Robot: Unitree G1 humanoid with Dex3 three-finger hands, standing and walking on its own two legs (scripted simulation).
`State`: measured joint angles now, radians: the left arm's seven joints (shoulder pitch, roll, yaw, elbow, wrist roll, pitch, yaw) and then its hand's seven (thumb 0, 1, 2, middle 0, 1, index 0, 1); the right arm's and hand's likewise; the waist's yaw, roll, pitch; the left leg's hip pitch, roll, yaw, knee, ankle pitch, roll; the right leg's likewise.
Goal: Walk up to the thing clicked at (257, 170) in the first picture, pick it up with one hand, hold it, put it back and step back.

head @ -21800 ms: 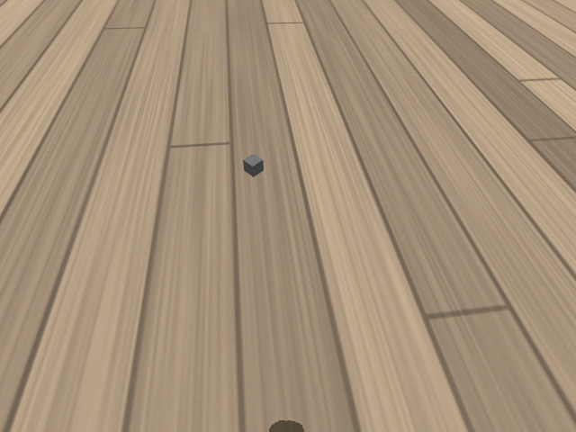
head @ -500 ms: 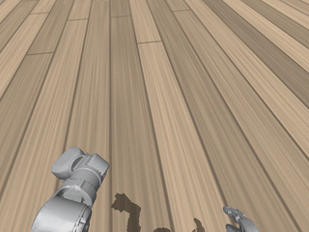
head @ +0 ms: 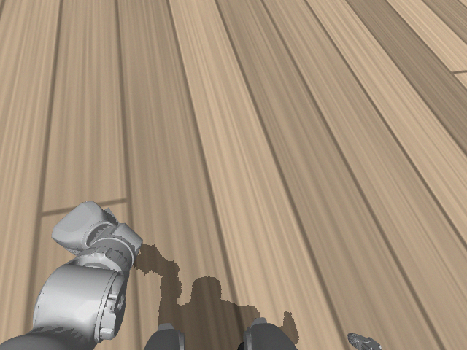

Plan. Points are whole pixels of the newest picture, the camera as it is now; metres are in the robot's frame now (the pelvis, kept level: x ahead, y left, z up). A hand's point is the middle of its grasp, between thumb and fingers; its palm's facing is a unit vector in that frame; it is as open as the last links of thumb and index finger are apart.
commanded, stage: crouch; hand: left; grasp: from above
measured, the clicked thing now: (102, 237) +0.37 +0.24 -0.15
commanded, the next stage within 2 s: lower in 1.50 s
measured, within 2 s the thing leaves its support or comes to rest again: neither
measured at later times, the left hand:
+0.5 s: hand (140, 241) +0.42 +0.21 -0.36, palm faces -0.13 -0.40 -0.91, open 9.7 cm
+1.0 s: hand (151, 243) +0.46 +0.20 -0.48, palm faces -0.19 -0.38 -0.91, open 9.6 cm
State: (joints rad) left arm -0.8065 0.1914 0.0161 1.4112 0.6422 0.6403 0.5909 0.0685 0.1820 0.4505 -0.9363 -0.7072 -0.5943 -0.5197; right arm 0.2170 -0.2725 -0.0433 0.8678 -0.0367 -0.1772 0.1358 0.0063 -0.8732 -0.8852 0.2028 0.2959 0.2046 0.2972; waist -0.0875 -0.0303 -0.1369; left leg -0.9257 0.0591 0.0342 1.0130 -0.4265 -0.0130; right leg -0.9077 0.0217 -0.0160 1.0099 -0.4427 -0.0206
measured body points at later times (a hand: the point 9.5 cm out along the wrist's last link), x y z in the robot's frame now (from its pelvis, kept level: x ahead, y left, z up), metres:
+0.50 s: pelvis -0.06 +0.00 -0.23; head +0.17 +0.01 +0.16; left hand +0.43 +0.23 -0.31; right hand -0.03 -0.25 -0.37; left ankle +0.02 +0.13 -0.67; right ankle +0.02 -0.11 -0.67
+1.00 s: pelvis -0.06 +0.00 -0.33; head +0.20 +0.00 +0.03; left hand +0.46 +0.21 -0.43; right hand -0.09 -0.27 -0.45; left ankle +0.02 +0.13 -0.67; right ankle +0.02 -0.11 -0.67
